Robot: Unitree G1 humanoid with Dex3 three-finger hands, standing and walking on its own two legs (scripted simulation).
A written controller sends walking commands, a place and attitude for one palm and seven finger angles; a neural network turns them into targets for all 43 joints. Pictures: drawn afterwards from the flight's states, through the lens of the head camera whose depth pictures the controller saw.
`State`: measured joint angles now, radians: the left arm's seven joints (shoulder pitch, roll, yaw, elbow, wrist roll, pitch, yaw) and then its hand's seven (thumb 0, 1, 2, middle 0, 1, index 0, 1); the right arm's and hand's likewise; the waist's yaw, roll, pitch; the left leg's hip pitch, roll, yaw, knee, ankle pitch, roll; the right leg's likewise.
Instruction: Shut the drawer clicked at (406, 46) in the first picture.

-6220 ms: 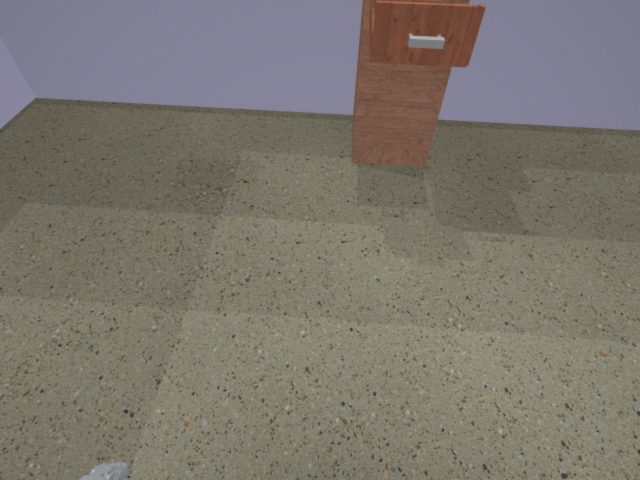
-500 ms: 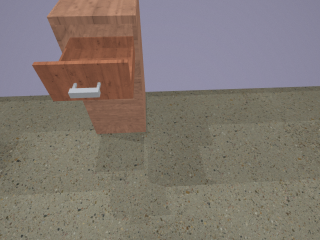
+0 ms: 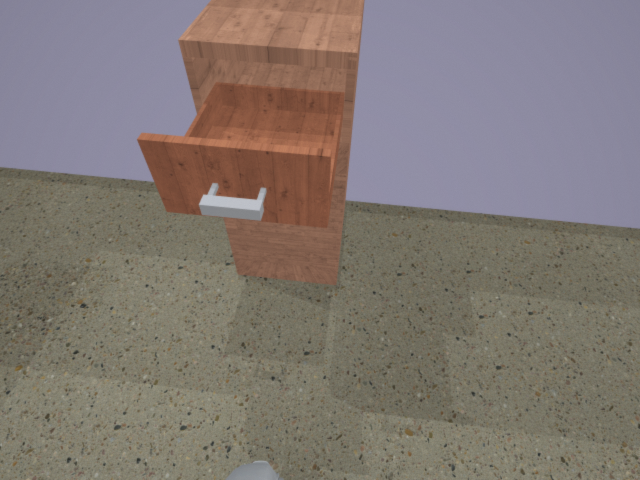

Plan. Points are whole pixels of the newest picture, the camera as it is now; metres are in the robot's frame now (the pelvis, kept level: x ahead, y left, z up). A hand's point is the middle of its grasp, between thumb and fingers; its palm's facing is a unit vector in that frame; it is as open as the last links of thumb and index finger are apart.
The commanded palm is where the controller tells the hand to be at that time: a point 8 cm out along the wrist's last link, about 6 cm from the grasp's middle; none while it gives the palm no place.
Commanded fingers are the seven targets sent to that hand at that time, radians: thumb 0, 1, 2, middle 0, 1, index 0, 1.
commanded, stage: take the last steps up to it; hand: left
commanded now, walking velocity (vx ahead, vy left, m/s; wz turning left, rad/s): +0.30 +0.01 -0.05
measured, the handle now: (235, 199) +0.56 +0.22 -0.02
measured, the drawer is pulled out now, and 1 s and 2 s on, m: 0.30 0.30 0.30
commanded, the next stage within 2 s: come to a stop and stand still in 0.48 s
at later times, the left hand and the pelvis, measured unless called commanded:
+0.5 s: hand (218, 369) +0.29 +0.20 -0.15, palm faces -0.08 -0.97 -0.21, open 7.4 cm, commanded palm none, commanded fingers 0.00 0.90 0.90 -0.20 -0.30 -0.20 -0.30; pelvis +0.16 +0.03 +0.00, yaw -4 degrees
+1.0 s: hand (209, 389) +0.27 +0.22 -0.18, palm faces +0.01 -0.98 -0.20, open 7.3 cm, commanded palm none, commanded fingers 0.00 0.90 0.90 -0.20 -0.30 -0.20 -0.30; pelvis +0.22 +0.03 +0.00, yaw -3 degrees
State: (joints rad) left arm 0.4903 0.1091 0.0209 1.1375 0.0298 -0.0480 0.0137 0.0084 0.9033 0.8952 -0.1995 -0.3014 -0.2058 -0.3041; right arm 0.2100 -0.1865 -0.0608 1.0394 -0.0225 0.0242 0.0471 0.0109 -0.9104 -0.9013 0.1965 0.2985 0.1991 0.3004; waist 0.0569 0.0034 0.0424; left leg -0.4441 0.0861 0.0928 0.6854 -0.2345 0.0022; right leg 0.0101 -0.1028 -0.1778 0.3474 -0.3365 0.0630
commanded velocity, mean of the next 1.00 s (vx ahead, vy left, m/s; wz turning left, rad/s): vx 0.05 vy -0.01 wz -0.02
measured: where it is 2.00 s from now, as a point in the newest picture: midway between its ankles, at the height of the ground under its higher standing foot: outside the picture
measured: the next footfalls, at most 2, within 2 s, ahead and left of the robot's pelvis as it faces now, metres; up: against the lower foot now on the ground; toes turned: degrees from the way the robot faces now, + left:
left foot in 0.04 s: +0.12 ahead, +0.13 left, +0.00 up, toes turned +7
right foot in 0.56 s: +0.29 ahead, -0.10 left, +0.00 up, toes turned -11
